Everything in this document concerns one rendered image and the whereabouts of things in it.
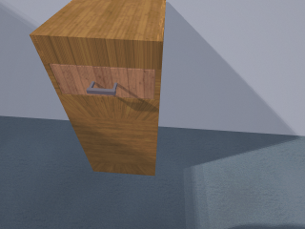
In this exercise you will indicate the cabinet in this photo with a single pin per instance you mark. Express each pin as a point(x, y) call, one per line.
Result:
point(117, 134)

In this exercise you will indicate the handle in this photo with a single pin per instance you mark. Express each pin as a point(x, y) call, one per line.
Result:
point(92, 90)

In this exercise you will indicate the drawer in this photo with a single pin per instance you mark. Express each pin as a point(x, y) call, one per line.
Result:
point(131, 82)

